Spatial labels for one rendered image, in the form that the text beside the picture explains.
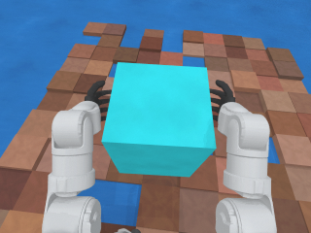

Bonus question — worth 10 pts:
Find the robot left forearm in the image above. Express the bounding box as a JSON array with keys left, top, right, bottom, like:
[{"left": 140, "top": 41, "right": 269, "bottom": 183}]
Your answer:
[{"left": 42, "top": 101, "right": 101, "bottom": 233}]

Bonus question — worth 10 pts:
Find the robot right forearm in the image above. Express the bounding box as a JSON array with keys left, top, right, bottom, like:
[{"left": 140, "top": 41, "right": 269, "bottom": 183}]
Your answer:
[{"left": 217, "top": 102, "right": 277, "bottom": 233}]

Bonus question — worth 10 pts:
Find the carton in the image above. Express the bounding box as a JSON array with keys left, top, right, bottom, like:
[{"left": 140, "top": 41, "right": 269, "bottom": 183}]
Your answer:
[{"left": 101, "top": 62, "right": 217, "bottom": 178}]

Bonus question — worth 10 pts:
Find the right robot upper arm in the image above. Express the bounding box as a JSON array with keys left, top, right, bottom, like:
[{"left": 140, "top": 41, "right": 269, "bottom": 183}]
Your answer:
[{"left": 215, "top": 197, "right": 276, "bottom": 233}]

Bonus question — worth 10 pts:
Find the left robot upper arm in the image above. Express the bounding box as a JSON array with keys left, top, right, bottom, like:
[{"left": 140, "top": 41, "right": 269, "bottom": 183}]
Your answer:
[{"left": 43, "top": 196, "right": 101, "bottom": 233}]

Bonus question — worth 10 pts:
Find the right robot hand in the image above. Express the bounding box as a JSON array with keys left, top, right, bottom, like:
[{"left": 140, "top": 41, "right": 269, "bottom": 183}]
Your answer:
[{"left": 209, "top": 80, "right": 236, "bottom": 121}]

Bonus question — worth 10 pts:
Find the left robot hand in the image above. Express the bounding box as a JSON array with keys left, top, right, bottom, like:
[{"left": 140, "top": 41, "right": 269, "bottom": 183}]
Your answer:
[{"left": 85, "top": 80, "right": 112, "bottom": 121}]

